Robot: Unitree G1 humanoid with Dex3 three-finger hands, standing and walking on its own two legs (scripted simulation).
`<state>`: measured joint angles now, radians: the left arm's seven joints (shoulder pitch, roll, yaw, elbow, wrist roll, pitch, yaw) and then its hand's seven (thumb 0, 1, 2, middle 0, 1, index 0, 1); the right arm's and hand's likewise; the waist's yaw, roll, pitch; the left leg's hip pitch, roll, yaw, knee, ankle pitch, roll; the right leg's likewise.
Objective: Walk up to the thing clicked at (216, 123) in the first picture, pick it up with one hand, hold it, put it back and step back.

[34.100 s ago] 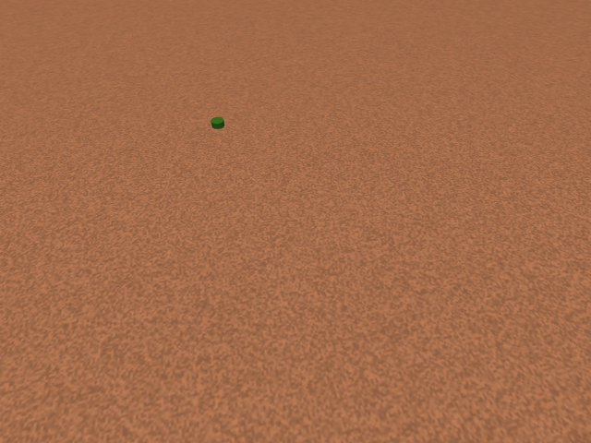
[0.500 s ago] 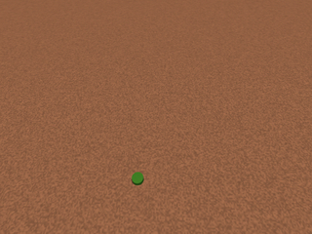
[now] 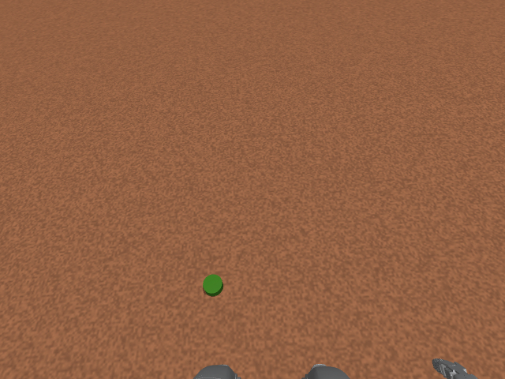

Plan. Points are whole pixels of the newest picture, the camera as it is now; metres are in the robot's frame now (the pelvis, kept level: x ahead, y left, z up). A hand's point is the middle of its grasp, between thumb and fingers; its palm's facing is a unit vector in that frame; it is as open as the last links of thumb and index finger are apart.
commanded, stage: walk up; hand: left
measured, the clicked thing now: (213, 285) +0.51 +0.24 -0.74
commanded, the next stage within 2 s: none
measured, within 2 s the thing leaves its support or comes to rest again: neither
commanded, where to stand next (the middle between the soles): +0.12 +0.00 m, yaw +0 degrees
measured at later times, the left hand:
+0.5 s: hand out of the picture +0.08 +0.25 -0.14, palm faces -0.04 -0.95 -0.31, open 7.4 cm
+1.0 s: hand out of the picture +0.13 +0.25 -0.13, palm faces -0.03 -0.93 -0.38, open 7.4 cm
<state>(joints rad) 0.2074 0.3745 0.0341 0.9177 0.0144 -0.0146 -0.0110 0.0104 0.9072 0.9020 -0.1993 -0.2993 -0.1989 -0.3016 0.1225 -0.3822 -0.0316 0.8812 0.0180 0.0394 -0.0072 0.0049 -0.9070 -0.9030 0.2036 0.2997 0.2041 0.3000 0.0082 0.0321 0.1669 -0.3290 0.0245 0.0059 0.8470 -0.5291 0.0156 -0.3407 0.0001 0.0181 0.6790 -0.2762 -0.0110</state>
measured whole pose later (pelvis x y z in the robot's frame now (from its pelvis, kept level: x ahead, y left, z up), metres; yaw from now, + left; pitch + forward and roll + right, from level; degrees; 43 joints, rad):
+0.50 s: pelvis -0.02 +0.00 +0.02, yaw -2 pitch -3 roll +0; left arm 0.13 0.35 0.02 1.06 0.01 0.00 -0.03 0.01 0.91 0.90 -0.20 -0.30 -0.20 -0.30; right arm 0.18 -0.37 -0.01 1.05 -0.02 0.00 0.01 0.01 -0.91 -0.90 0.20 0.30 0.20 0.30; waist -0.01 -0.01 0.05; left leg -0.15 0.03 0.01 0.51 -0.30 -0.02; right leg -0.27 0.00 0.03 0.49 -0.17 0.00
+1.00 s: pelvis +0.05 -0.02 +0.01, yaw -2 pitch -3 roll +0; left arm 0.19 0.38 0.06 1.05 0.03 -0.05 -0.03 0.01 0.91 0.90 -0.20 -0.30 -0.20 -0.30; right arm 0.26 -0.39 -0.04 1.04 -0.01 0.00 0.02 0.00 -0.91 -0.90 0.20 0.30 0.20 0.30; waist -0.01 0.03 0.06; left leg -0.15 0.05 -0.03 0.70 -0.47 0.00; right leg -0.22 0.02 -0.04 0.53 -0.26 -0.04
